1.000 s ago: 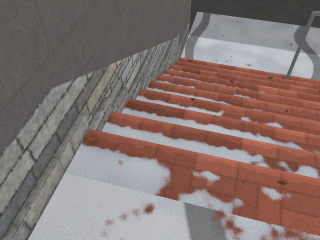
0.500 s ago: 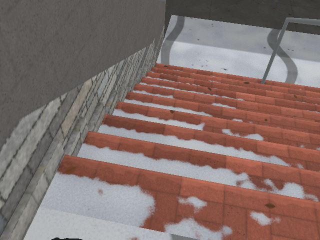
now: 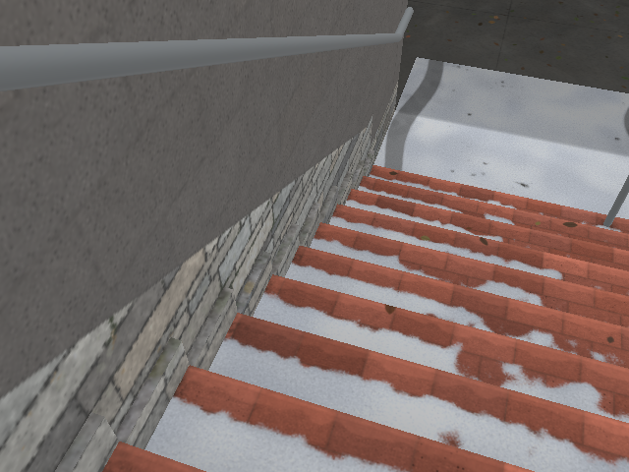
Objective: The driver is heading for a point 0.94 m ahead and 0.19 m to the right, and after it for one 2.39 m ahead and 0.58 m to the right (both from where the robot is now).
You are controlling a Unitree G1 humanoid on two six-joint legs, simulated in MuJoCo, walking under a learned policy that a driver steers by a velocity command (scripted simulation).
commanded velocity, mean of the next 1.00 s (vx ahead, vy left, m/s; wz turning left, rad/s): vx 0.92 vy -0.03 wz -0.21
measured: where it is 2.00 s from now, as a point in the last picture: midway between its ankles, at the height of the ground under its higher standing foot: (367, 310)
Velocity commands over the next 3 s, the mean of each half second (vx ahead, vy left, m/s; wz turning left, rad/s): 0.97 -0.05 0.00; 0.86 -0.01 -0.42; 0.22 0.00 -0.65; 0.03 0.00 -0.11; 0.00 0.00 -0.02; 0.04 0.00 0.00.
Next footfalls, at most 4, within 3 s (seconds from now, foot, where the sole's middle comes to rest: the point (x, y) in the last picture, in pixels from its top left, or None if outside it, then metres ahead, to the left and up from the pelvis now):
0.16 left None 0.36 0.08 -0.77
0.60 right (403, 446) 0.64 -0.14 -0.92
0.90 left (323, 362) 0.94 0.06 -1.07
1.22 right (389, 333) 1.15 -0.15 -1.22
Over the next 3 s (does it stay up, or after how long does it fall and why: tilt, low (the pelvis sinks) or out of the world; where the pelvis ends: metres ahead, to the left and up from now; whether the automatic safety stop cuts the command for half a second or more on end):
stays up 1.25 -0.12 -0.58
